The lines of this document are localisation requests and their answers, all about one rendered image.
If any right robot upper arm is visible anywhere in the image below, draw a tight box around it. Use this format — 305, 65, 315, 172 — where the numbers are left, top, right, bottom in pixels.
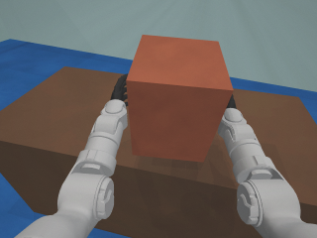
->
237, 178, 317, 238

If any right robot hand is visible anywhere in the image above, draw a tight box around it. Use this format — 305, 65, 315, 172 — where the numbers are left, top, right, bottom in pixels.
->
226, 94, 237, 109

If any pedestal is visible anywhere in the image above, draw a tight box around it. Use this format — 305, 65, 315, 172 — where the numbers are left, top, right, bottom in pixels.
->
0, 66, 317, 238

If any robot left forearm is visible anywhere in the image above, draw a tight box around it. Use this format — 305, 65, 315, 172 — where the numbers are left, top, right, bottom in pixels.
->
57, 99, 128, 208

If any left robot hand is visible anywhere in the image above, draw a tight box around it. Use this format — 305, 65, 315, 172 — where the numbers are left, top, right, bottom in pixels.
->
110, 73, 128, 106

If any carton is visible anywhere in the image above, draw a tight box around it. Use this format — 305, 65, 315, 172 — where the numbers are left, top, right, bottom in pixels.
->
126, 35, 234, 163

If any left robot upper arm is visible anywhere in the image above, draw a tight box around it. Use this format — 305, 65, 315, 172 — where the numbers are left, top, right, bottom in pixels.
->
14, 173, 114, 238

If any robot right forearm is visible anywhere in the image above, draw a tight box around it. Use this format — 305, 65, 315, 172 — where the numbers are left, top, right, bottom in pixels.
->
218, 108, 301, 215

